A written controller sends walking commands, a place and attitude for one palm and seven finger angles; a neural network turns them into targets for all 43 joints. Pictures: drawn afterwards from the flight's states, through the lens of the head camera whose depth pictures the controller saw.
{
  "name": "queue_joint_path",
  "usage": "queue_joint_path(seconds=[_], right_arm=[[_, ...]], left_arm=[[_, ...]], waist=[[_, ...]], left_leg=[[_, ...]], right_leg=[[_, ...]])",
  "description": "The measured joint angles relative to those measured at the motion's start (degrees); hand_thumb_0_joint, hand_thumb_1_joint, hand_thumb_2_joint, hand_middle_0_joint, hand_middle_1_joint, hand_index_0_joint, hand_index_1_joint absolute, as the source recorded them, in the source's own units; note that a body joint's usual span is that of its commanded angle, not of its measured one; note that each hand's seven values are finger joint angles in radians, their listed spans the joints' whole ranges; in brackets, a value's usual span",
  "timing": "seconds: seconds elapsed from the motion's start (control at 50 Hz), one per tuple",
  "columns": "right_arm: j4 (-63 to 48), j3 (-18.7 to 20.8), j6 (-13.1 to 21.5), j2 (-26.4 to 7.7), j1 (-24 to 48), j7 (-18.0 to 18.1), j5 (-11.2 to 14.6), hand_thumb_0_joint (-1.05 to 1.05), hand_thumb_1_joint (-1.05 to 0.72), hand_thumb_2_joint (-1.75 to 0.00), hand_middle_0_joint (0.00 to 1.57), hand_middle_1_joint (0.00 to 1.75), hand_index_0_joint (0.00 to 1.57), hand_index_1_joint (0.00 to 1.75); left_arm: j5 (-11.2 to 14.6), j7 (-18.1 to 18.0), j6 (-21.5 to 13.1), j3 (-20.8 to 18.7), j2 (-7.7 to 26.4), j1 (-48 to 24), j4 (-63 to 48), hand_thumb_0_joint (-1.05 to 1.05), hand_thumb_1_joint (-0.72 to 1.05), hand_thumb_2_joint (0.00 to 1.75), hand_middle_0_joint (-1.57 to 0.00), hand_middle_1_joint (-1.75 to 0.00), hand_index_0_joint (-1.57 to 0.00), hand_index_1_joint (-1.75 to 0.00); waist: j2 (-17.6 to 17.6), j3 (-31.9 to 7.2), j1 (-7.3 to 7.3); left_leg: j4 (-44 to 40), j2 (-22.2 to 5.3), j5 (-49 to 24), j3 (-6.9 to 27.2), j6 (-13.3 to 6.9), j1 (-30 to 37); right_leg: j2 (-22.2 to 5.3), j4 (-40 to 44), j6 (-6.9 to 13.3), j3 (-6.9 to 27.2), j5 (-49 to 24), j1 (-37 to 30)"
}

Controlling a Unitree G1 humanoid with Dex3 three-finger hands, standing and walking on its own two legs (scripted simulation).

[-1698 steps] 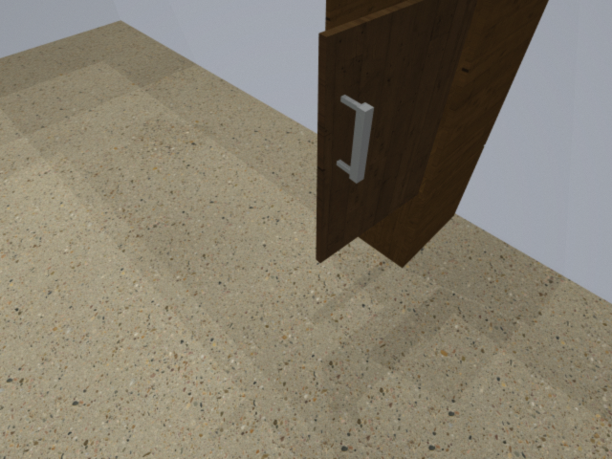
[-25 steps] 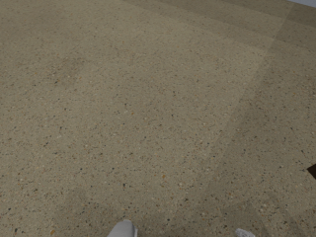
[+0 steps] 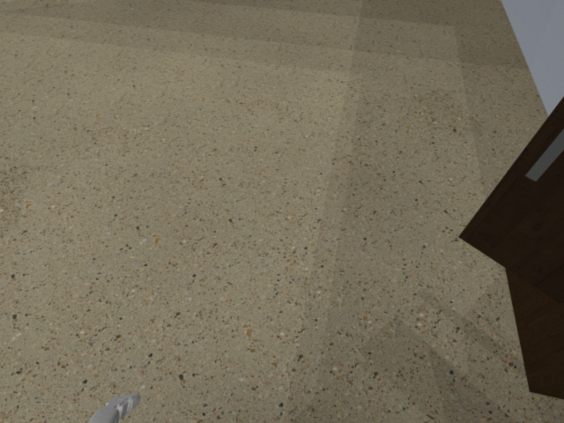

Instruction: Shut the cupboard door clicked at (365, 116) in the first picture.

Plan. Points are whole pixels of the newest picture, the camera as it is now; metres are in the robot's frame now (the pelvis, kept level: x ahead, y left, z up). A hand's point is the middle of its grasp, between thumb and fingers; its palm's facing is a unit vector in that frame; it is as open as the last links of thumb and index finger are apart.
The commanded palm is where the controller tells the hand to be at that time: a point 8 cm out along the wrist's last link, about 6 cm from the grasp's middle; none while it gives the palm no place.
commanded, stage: turn to face it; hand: left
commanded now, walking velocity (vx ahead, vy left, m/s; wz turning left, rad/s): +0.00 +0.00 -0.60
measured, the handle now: out of the picture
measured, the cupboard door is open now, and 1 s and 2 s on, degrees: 56 56 56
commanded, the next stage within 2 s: take the last steps up to it in 1.26 s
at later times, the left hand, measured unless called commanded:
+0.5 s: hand out of the picture +0.14 +0.22 -0.17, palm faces -0.23 -0.96 -0.19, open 7.3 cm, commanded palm none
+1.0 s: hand (219, 388) +0.19 +0.12 -0.13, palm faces -0.52 -0.81 -0.27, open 7.3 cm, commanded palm none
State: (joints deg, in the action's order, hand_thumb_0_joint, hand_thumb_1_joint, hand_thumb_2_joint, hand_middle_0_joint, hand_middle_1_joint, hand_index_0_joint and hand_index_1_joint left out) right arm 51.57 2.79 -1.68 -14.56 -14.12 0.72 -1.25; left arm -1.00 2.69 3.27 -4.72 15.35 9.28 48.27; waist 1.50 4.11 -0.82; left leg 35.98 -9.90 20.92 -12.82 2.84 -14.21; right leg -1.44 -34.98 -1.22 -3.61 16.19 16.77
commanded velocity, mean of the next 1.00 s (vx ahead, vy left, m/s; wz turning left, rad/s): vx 0.00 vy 0.00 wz -0.54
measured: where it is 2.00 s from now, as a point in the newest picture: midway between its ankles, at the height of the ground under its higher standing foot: outside the picture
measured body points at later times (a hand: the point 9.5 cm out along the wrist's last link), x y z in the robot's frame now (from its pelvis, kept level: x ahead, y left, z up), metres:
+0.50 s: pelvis +0.01 +0.04 +0.01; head +0.06 +0.06 +0.45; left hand +0.15 +0.27 -0.15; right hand +0.04 -0.23 -0.11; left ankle +0.05 +0.13 -0.73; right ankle -0.04 -0.10 -0.66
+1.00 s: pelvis -0.01 +0.00 +0.01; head +0.01 -0.04 +0.46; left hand +0.22 +0.16 -0.11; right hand -0.12 -0.24 -0.15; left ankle +0.05 +0.13 -0.65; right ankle -0.07 -0.08 -0.73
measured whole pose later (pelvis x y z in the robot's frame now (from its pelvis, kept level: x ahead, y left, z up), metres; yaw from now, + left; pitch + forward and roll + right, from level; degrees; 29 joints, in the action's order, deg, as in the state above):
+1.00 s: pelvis -0.01 +0.00 +0.01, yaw -33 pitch +1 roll +1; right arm 54.6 3.6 -4.2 -15.4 -13.8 0.6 -0.9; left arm -0.8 0.2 1.5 -2.8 10.9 10.1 50.6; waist 3.2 3.3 -1.6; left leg 63.2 -5.1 23.5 -3.7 4.6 -29.2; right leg 0.3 -29.7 1.5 -0.7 16.0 14.6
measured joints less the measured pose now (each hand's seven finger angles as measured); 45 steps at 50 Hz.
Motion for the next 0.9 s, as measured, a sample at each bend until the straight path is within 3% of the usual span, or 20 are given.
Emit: queue_joint_path(seconds=[0.02, 0.06, 0.1, 0.16, 0.28, 0.34, 0.38, 0.42, 0.46, 0.5, 0.58, 0.72, 0.78, 0.84, 0.86, 0.9], right_arm=[[0.4, 0.3, -0.4, -0.7, -0.2, 0.0, 0.2, 0.01, -0.90, -0.90, 0.20, 0.30, 0.20, 0.30], [1.3, 0.7, -1.8, -2.2, 0.4, 0.3, 0.5, 0.01, -0.90, -0.90, 0.20, 0.30, 0.20, 0.30], [1.8, 0.8, -2.5, -2.6, 0.9, 0.7, 0.6, 0.01, -0.91, -0.90, 0.20, 0.30, 0.20, 0.30], [1.4, 0.5, -2.4, -1.9, 1.8, 0.3, 0.7, 0.01, -0.91, -0.90, 0.20, 0.30, 0.20, 0.30], [-0.3, 0.2, -1.9, 0.1, 3.2, -0.2, 0.7, 0.01, -0.91, -0.90, 0.20, 0.30, 0.20, 0.30], [-1.0, -0.1, -1.4, 1.1, 4.0, -0.1, 1.0, 0.01, -0.91, -0.90, 0.20, 0.30, 0.20, 0.30], [-1.6, -0.5, -0.5, 1.5, 4.1, 0.0, 1.2, 0.01, -0.91, -0.90, 0.20, 0.30, 0.20, 0.30], [-1.8, -1.0, 0.6, 2.3, 4.1, 0.2, 0.8, 0.01, -0.91, -0.90, 0.20, 0.30, 0.20, 0.30], [-2.1, -1.8, 0.9, 3.0, 3.9, 0.3, 0.2, 0.01, -0.90, -0.90, 0.20, 0.30, 0.20, 0.30], [-2.3, -2.3, 1.0, 3.5, 3.3, 0.5, -0.1, 0.01, -0.90, -0.90, 0.20, 0.30, 0.20, 0.30], [-1.9, -2.5, 0.9, 3.9, 2.1, 0.8, -0.3, 0.01, -0.90, -0.90, 0.20, 0.30, 0.20, 0.30], [0.0, -1.3, 1.0, 3.2, 0.3, 0.7, -0.3, 0.01, -0.90, -0.90, 0.20, 0.30, 0.20, 0.30], [1.0, -0.6, 0.7, 2.2, -0.4, 0.3, -0.3, 0.01, -0.90, -0.90, 0.20, 0.30, 0.20, 0.30], [1.7, 0.1, 0.2, 1.0, -1.8, 0.0, 0.1, 0.01, -0.90, -0.90, 0.20, 0.30, 0.20, 0.30], [2.2, 0.4, -0.3, 0.3, -1.8, -0.1, 0.3, 0.01, -0.90, -0.90, 0.20, 0.30, 0.20, 0.30], [2.9, 0.8, -1.9, -1.0, -1.3, 0.1, 0.5, 0.01, -0.90, -0.90, 0.20, 0.30, 0.20, 0.30]], left_arm=[[-0.2, -0.2, -0.8, 0.2, -0.4, -0.1, 0.1, 0.00, 0.91, 0.90, -0.20, -0.30, -0.20, -0.30], [0.1, -0.9, -1.7, 1.1, -1.8, -0.4, 0.4, 0.00, 0.91, 0.90, -0.20, -0.30, -0.20, -0.30], [0.1, -1.6, -1.9, 1.6, -2.7, 0.0, 0.3, 0.00, 0.91, 0.90, -0.20, -0.30, -0.20, -0.30], [0.3, -2.3, -1.6, 1.8, -3.3, 0.8, 0.5, 0.00, 0.91, 0.90, -0.20, -0.30, -0.21, -0.30], [-0.2, -2.2, -1.2, 1.9, -3.4, 2.1, 1.5, 0.00, 0.91, 0.90, -0.21, -0.30, -0.21, -0.30], [-0.3, -2.0, -0.9, 1.6, -3.0, 2.7, 1.8, 0.00, 0.90, 0.90, -0.21, -0.30, -0.21, -0.30], [-0.1, -2.0, -0.4, 1.3, -2.6, 3.0, 2.2, 0.00, 0.90, 0.90, -0.21, -0.30, -0.21, -0.30], [0.4, -2.0, 0.3, 0.8, -1.8, 2.8, 2.5, 0.00, 0.90, 0.90, -0.21, -0.30, -0.21, -0.30], [0.3, -1.9, 0.9, 0.3, -1.0, 2.4, 2.8, 0.00, 0.91, 0.90, -0.21, -0.30, -0.21, -0.30], [0.0, -1.4, 1.2, -0.3, -0.4, 2.3, 3.0, 0.01, 0.91, 0.90, -0.21, -0.30, -0.21, -0.30], [0.0, -0.6, 1.4, -1.2, 0.4, 2.0, 2.6, 0.01, 0.91, 0.90, -0.20, -0.30, -0.20, -0.30], [-0.1, -0.3, 1.9, -1.2, -0.3, 1.0, 2.6, 0.01, 0.91, 0.90, -0.20, -0.30, -0.20, -0.30], [0.0, -0.3, 1.4, -0.6, -1.1, 0.2, 2.4, 0.01, 0.91, 0.90, -0.20, -0.30, -0.20, -0.30], [0.0, -0.3, 0.3, 0.1, -1.5, -0.1, 1.6, 0.00, 0.91, 0.90, -0.20, -0.30, -0.20, -0.30], [-0.2, -0.7, -0.5, 0.3, -2.0, -0.4, 1.8, 0.00, 0.91, 0.90, -0.20, -0.30, -0.20, -0.30], [0.0, -1.3, -1.3, 1.2, -3.4, -0.7, 2.0, 0.00, 0.91, 0.90, -0.20, -0.30, -0.20, -0.30]], waist=[[0.5, -0.2, 0.13], [2.2, 0.5, -0.16], [2.3, 0.8, -0.31], [1.0, 1.0, -0.35], [-1.2, 0.3, 0.27], [-2.4, -0.1, 1.05], [-2.9, -0.6, 1.17], [-4.1, -0.7, 1.19], [-4.5, -0.3, 1.55], [-4.3, -0.2, 1.56], [-3.5, -0.1, 1.63], [-1.5, -0.1, 0.51], [-0.2, 0.1, -0.33], [0.2, -0.7, -0.68], [1.0, -0.7, -0.60], [2.7, -0.5, -0.78]], left_leg=[[4.5, -0.2, 3.3, 0.9, 0.5, -1.8], [16.1, 1.6, 9.3, 6.1, 1.0, -6.5], [24.6, 3.7, 9.2, 8.6, 1.5, -10.4], [28.4, 5.0, 4.9, 9.8, 2.4, -14.2], [18.9, 6.1, 2.0, 11.2, 2.8, -13.9], [9.9, 7.4, 2.0, 11.3, 2.3, -10.3], [1.1, 8.0, -2.0, 11.0, 1.9, -6.4], [-1.4, 8.4, -4.5, 9.7, -2.1, -5.4], [-1.0, 7.4, -4.1, 8.0, -4.1, -4.8], [-2.8, 6.3, -4.5, 6.8, -4.5, -3.4], [-6.9, 4.6, -6.4, 4.3, -4.3, -1.0], [-7.6, 2.1, -6.2, -0.5, -3.6, 0.2], [-5.2, 0.7, -4.8, -2.4, -2.8, -0.1], [-0.2, -0.5, -2.1, -4.1, -1.3, -1.6], [3.7, -0.7, 1.7, -2.9, -0.5, -3.2], [14.2, 1.2, 7.9, 3.3, 0.3, -7.6]], right_leg=[[0.4, 0.8, 0.8, 0.4, 1.7, -0.2], [1.5, -1.1, 1.9, 1.0, 3.4, 0.8], [1.7, 0.2, 2.2, 2.1, 2.5, 0.2], [1.9, 3.7, 2.3, 3.8, 0.1, -1.1], [2.8, 5.9, 1.8, 7.1, -1.5, -1.4], [3.3, 4.6, 1.0, 9.4, -1.1, -0.3], [3.8, 2.5, 0.0, 10.7, -0.1, 1.0], [4.0, -2.8, -0.2, 11.4, 4.9, 3.4], [4.3, -14.1, -0.2, 9.5, 11.5, 7.1], [4.0, -23.9, -0.8, 7.1, 11.7, 10.1], [1.9, -31.3, -2.0, 4.5, 8.3, 12.0], [-0.9, -20.4, -2.4, 2.2, 8.4, 7.9], [-0.7, -11.6, -1.5, 0.7, 8.2, 4.3], [-0.4, 1.2, 0.4, -0.2, 0.8, -1.2], [0.2, 1.2, 1.2, 0.0, 1.7, -1.0], [1.0, -0.2, 2.2, 0.3, 3.1, -0.4]])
